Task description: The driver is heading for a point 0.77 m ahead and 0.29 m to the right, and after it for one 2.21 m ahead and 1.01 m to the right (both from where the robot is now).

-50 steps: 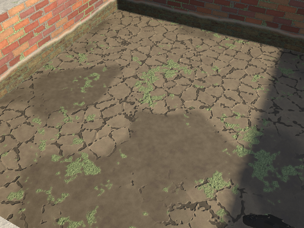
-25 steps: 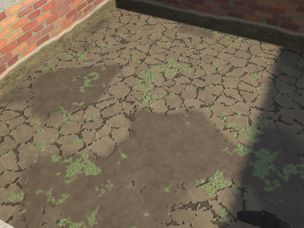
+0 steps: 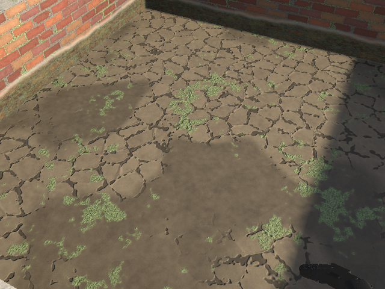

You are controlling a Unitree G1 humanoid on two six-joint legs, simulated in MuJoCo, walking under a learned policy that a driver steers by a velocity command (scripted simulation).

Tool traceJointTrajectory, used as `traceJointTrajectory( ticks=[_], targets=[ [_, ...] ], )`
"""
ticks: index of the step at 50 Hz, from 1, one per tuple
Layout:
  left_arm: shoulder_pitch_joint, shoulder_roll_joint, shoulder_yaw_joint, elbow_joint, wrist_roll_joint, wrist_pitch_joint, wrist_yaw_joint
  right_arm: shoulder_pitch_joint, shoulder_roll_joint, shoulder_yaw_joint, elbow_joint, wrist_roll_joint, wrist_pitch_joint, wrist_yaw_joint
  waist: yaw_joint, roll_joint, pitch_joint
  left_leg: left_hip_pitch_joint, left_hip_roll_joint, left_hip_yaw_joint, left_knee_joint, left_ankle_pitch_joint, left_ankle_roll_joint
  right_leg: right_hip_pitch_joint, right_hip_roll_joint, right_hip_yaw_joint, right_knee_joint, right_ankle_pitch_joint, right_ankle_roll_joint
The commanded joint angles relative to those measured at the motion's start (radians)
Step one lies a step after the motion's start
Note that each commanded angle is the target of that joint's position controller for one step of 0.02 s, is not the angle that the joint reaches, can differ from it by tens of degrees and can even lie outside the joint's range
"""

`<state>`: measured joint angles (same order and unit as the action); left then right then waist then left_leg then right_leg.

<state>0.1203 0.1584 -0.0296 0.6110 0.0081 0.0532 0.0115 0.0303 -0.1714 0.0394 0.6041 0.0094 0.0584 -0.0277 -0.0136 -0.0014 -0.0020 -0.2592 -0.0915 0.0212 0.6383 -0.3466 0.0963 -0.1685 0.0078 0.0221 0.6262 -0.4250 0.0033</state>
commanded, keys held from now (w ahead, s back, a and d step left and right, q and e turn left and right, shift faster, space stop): w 1.00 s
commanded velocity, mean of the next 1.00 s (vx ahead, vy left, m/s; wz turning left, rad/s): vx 0.50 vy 0.00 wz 0.00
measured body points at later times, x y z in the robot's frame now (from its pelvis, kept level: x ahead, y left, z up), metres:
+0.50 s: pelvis +0.00 +0.00 +0.00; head -0.01 +0.00 +0.45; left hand +0.20 +0.20 -0.08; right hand +0.24 -0.20 -0.05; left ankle +0.00 +0.06 -0.72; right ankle -0.05 -0.13 -0.72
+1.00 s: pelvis +0.00 +0.00 +0.00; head -0.01 +0.00 +0.45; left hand +0.19 +0.20 -0.08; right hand +0.22 -0.21 -0.06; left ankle +0.00 +0.06 -0.72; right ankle -0.05 -0.13 -0.72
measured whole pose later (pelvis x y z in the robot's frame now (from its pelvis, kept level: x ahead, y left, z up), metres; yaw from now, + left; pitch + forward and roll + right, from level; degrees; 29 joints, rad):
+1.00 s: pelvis +0.00 +0.00 +0.00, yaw +0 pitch -2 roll +0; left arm 0.13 0.15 -0.03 0.61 0.01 0.04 0.01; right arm 0.05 -0.17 0.04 0.60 0.01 0.05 -0.02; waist -0.01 0.00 0.00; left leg -0.26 -0.09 0.02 0.64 -0.35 0.10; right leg -0.17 0.01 0.03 0.62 -0.42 0.00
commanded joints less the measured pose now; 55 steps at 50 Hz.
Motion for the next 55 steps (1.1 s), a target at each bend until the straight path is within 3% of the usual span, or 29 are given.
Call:
traceJointTrajectory(
  ticks=[1,6,7,8,9,11,12,13,17,18,19,23,24,25,28,29,30,33,34,35,36,37,40,48,49,51,52,53,55],
  targets=[
    [-0.07,0.067,0.017,-0.086,0.002,-0.021,-0.002,-0.104,-0.085,-0.023,-0.099,0.001,-0.015,-0.003,0.0,0.019,-0.055,-0.003,0.121,-0.157,-0.149,0.223,0.002,-0.003,-0.014,0.027,-0.05,0.186,-0.037],
    [-0.074,0.054,0.016,-0.086,0.001,-0.031,0.002,-0.116,-0.07,-0.02,-0.106,0.013,-0.028,-0.002,0.01,-0.02,-0.094,-0.004,0.12,-0.154,-0.147,0.272,0.0,0.05,-0.02,0.034,-0.056,0.24,-0.036],
    [-0.112,0.07,0.018,-0.11,0.001,-0.023,0.008,-0.165,-0.067,-0.019,-0.122,0.008,-0.034,0.009,0.001,-0.042,-0.051,-0.028,0.118,-0.117,-0.088,0.441,0.0,0.033,-0.045,0.063,-0.05,0.443,-0.034],
    [-0.099,0.077,0.024,-0.107,0.005,-0.018,0.011,-0.139,-0.065,-0.021,-0.113,-0.002,-0.039,0.012,-0.004,-0.038,-0.107,-0.018,0.114,-0.106,-0.075,0.476,0.0,0.073,-0.059,0.078,-0.037,0.506,-0.039],
    [-0.055,0.061,0.023,-0.087,-0.003,-0.027,0.009,-0.082,-0.063,-0.019,-0.09,0.007,-0.04,0.0,0.008,-0.009,-0.191,0.025,0.108,-0.121,-0.118,0.328,-0.006,0.116,-0.037,0.049,-0.039,0.313,-0.037],
    [-0.076,0.049,0.016,-0.09,-0.003,-0.029,0.005,-0.128,-0.066,-0.018,-0.103,0.011,-0.032,-0.002,0.012,0.013,-0.099,0.004,0.113,-0.139,-0.145,0.274,-0.005,0.049,-0.023,0.038,-0.062,0.236,-0.035],
    [-0.124,0.065,0.018,-0.117,-0.001,-0.018,0.009,-0.17,-0.06,-0.016,-0.121,0.006,-0.031,0.009,-0.003,-0.013,-0.043,-0.019,0.117,-0.112,-0.097,0.436,-0.003,0.014,-0.04,0.06,-0.053,0.411,-0.031],
    [-0.074,0.053,0.02,-0.091,0.0,-0.025,0.008,-0.099,-0.061,-0.016,-0.098,0.009,-0.03,0.0,0.004,0.008,-0.138,0.017,0.112,-0.132,-0.134,0.303,-0.004,0.068,-0.024,0.04,-0.049,0.25,-0.032],
    [-0.078,0.05,0.016,-0.092,0.0,-0.033,0.003,-0.128,-0.069,-0.017,-0.111,0.011,-0.025,-0.001,0.008,0.015,-0.065,-0.006,0.12,-0.154,-0.163,0.235,-0.002,0.019,-0.017,0.036,-0.066,0.2,-0.033],
    [-0.121,0.065,0.016,-0.118,0.0,-0.024,0.008,-0.166,-0.061,-0.014,-0.127,0.007,-0.029,0.009,-0.006,-0.015,-0.027,-0.028,0.12,-0.119,-0.107,0.41,-0.001,-0.002,-0.039,0.06,-0.057,0.388,-0.029],
    [-0.066,0.054,0.019,-0.091,0.001,-0.032,0.007,-0.097,-0.061,-0.015,-0.103,0.007,-0.033,0.001,0.003,0.006,-0.139,0.017,0.114,-0.138,-0.141,0.283,-0.002,0.064,-0.027,0.044,-0.054,0.24,-0.033],
    [-0.079,0.048,0.016,-0.092,0.0,-0.037,0.002,-0.133,-0.065,-0.016,-0.116,0.01,-0.029,0.0,0.007,0.011,-0.066,-0.005,0.118,-0.151,-0.161,0.237,-0.003,0.019,-0.02,0.04,-0.069,0.208,-0.035],
    [-0.121,0.063,0.016,-0.119,0.0,-0.026,0.007,-0.171,-0.057,-0.013,-0.132,0.006,-0.032,0.01,-0.006,-0.017,-0.029,-0.025,0.12,-0.118,-0.105,0.412,-0.002,-0.001,-0.041,0.063,-0.06,0.398,-0.031],
    [-0.065,0.052,0.019,-0.091,0.001,-0.034,0.006,-0.101,-0.057,-0.014,-0.107,0.007,-0.035,0.002,0.003,0.005,-0.144,0.02,0.113,-0.136,-0.137,0.288,-0.003,0.066,-0.028,0.047,-0.056,0.25,-0.034],
    [-0.074,0.046,0.015,-0.092,0.0,-0.038,0.002,-0.136,-0.061,-0.015,-0.117,0.01,-0.032,0.0,0.009,0.012,-0.08,0.002,0.117,-0.149,-0.155,0.247,-0.002,0.026,-0.022,0.042,-0.071,0.214,-0.036],
    [-0.121,0.062,0.017,-0.12,0.001,-0.027,0.007,-0.174,-0.054,-0.012,-0.133,0.006,-0.034,0.01,-0.005,-0.017,-0.034,-0.019,0.12,-0.117,-0.103,0.421,-0.001,0.001,-0.04,0.064,-0.059,0.401,-0.031],
    [-0.066,0.05,0.019,-0.092,0.001,-0.033,0.006,-0.105,-0.056,-0.014,-0.109,0.008,-0.035,0.002,0.004,0.005,-0.143,0.02,0.114,-0.135,-0.136,0.295,-0.003,0.065,-0.028,0.046,-0.055,0.251,-0.033],
    [-0.072,0.046,0.016,-0.092,0.0,-0.038,0.002,-0.135,-0.06,-0.015,-0.117,0.01,-0.032,0.0,0.01,0.012,-0.082,0.003,0.118,-0.149,-0.154,0.253,-0.002,0.028,-0.021,0.041,-0.069,0.215,-0.035],
    [-0.119,0.062,0.018,-0.12,0.001,-0.027,0.007,-0.174,-0.054,-0.012,-0.134,0.006,-0.035,0.01,-0.004,-0.017,-0.036,-0.019,0.121,-0.117,-0.103,0.426,-0.001,0.003,-0.039,0.063,-0.058,0.402,-0.03],
    [-0.107,0.065,0.022,-0.117,0.006,-0.022,0.009,-0.144,-0.049,-0.013,-0.124,-0.003,-0.039,0.013,-0.009,-0.02,-0.095,-0.006,0.119,-0.11,-0.088,0.466,0.0,0.04,-0.049,0.072,-0.044,0.45,-0.032],
    [-0.056,0.062,0.022,-0.092,0.001,-0.025,0.004,-0.073,-0.066,-0.019,-0.094,-0.001,-0.036,0.003,-0.002,0.031,-0.154,0.036,0.11,-0.115,-0.122,0.306,-0.004,0.063,-0.031,0.048,-0.046,0.267,-0.036],
    [-0.06,0.065,0.02,-0.092,-0.002,-0.025,0.0,-0.103,-0.065,-0.016,-0.103,-0.006,-0.03,0.0,0.002,0.031,-0.093,0.022,0.11,-0.131,-0.132,0.261,-0.004,0.016,-0.021,0.041,-0.056,0.213,-0.037],
    [-0.079,0.059,0.017,-0.093,0.002,-0.026,-0.003,-0.116,-0.069,-0.016,-0.114,0.0,-0.021,-0.001,0.0,0.019,-0.055,-0.001,0.122,-0.152,-0.15,0.22,0.001,-0.009,-0.014,0.034,-0.056,0.179,-0.035],
    [-0.073,0.05,0.018,-0.087,0.001,-0.034,0.002,-0.108,-0.062,-0.017,-0.113,0.013,-0.035,-0.002,0.012,-0.023,-0.104,-0.002,0.121,-0.149,-0.142,0.288,0.001,0.057,-0.02,0.04,-0.053,0.253,-0.036],
    [-0.095,0.052,0.01,-0.113,0.007,-0.028,0.01,-0.119,-0.062,-0.015,-0.121,-0.002,-0.033,0.007,-0.007,-0.014,-0.058,-0.017,0.125,-0.112,-0.087,0.459,-0.002,0.029,-0.039,0.059,-0.044,0.416,-0.029],
    [-0.083,0.059,0.015,-0.117,0.01,-0.024,0.015,-0.081,-0.057,-0.014,-0.107,-0.012,-0.034,0.011,-0.013,-0.011,-0.125,-0.002,0.123,-0.099,-0.07,0.506,-0.004,0.066,-0.044,0.064,-0.023,0.461,-0.027],
    [-0.055,0.056,0.021,-0.094,-0.004,-0.031,0.011,-0.071,-0.057,-0.015,-0.096,0.01,-0.04,0.0,0.011,-0.009,-0.197,0.025,0.115,-0.126,-0.115,0.34,-0.005,0.107,-0.027,0.043,-0.033,0.289,-0.03],
    [-0.072,0.061,0.017,-0.096,-0.002,-0.025,0.003,-0.09,-0.074,-0.02,-0.098,0.007,-0.034,-0.001,0.006,0.024,-0.106,0.007,0.114,-0.122,-0.129,0.284,-0.005,0.045,-0.024,0.043,-0.048,0.25,-0.036],
    [-0.076,0.065,0.017,-0.091,0.001,-0.021,0.0,-0.098,-0.07,-0.016,-0.108,-0.003,-0.023,-0.003,0.001,0.022,-0.059,-0.009,0.116,-0.139,-0.139,0.242,-0.001,0.008,-0.017,0.039,-0.047,0.205,-0.039]
  ],
)
Velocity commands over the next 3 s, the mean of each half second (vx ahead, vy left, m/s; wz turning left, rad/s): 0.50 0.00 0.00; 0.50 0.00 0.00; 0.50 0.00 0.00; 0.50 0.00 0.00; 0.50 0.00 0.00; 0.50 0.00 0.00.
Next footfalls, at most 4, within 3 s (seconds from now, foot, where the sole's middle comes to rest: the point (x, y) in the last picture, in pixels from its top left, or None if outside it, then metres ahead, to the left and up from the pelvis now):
none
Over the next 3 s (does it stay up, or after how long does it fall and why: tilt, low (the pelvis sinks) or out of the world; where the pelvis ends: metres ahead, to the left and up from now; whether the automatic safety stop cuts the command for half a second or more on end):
stays up -0.01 -0.02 0.00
